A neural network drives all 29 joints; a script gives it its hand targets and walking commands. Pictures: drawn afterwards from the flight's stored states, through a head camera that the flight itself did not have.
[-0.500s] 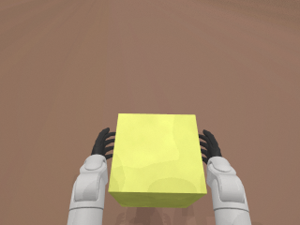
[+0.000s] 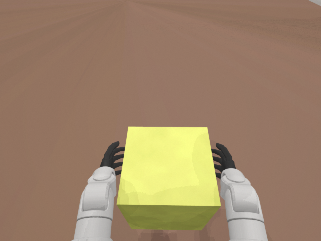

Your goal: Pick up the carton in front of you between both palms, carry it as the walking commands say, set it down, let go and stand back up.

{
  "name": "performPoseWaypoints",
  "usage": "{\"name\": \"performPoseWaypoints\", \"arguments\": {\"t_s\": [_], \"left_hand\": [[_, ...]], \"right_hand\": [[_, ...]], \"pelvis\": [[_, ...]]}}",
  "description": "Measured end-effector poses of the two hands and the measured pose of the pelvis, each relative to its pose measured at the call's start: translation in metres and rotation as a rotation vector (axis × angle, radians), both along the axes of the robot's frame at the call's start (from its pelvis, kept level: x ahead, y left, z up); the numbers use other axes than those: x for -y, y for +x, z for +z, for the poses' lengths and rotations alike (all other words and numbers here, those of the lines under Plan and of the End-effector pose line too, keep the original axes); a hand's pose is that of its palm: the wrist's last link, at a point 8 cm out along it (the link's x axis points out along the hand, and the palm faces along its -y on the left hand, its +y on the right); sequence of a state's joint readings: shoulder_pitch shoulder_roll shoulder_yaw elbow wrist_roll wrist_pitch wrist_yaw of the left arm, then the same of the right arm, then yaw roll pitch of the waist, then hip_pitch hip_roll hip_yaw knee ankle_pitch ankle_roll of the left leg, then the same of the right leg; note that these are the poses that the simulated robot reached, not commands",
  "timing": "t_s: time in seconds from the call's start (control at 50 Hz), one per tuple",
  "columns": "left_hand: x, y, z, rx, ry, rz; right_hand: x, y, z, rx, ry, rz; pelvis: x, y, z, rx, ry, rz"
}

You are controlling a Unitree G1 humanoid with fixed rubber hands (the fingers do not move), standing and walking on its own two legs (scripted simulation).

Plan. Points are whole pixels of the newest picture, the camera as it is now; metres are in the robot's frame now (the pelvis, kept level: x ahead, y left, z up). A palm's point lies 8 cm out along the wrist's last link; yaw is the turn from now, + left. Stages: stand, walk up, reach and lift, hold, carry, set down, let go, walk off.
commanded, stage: carry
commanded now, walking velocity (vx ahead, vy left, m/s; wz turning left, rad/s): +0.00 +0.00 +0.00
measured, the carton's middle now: (166, 181) +0.30 +0.00 -0.04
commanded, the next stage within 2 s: hold in 1.20 s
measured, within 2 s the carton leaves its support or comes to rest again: neither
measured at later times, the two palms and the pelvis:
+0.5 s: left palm (101, 186) +0.24 +0.16 +0.04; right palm (229, 188) +0.24 -0.14 +0.04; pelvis -0.04 +0.01 +0.00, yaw +0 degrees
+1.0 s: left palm (95, 194) +0.22 +0.17 +0.04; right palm (227, 197) +0.22 -0.13 +0.04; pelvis -0.06 +0.02 +0.00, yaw +0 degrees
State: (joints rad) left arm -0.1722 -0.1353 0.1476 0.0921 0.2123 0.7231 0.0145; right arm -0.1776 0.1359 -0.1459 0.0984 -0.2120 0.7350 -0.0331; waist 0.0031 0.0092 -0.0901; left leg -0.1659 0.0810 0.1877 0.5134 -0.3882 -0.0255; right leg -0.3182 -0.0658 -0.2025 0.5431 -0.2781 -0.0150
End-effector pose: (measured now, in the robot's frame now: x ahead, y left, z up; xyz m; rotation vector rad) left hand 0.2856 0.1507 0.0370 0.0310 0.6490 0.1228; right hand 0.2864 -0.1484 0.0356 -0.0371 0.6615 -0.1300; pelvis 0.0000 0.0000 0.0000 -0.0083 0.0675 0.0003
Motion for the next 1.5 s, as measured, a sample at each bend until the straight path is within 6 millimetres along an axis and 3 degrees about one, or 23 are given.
{"name": "performPoseWaypoints", "arguments": {"t_s": [0.66,1.22,1.3,1.42,1.5], "left_hand": [[-0.009,-0.054,0.006,-0.005,-0.001,-0.002],[-0.018,-0.067,0.005,-0.006,0.001,-0.002],[-0.025,-0.079,0.005,-0.012,0.012,0.015],[-0.048,-0.108,0.005,-0.011,0.009,0.140],[-0.052,-0.119,0.009,-0.004,0.008,0.190]], "right_hand": [[-0.009,-0.055,0.005,-0.005,0.004,-0.005],[-0.018,-0.068,0.004,-0.006,0.002,-0.002],[-0.025,-0.072,0.004,-0.011,-0.015,0.037],[-0.052,-0.064,0.005,-0.009,-0.017,0.161],[-0.058,-0.061,0.009,-0.001,-0.012,0.207]], "pelvis": [[-0.011,-0.053,0.002,0.042,0.006,0.000],[-0.019,-0.067,0.002,0.059,0.004,0.004],[-0.018,-0.070,0.008,0.132,0.007,0.078],[-0.009,-0.076,0.010,0.180,0.020,0.141],[-0.001,-0.079,0.009,0.201,0.024,0.179]]}}
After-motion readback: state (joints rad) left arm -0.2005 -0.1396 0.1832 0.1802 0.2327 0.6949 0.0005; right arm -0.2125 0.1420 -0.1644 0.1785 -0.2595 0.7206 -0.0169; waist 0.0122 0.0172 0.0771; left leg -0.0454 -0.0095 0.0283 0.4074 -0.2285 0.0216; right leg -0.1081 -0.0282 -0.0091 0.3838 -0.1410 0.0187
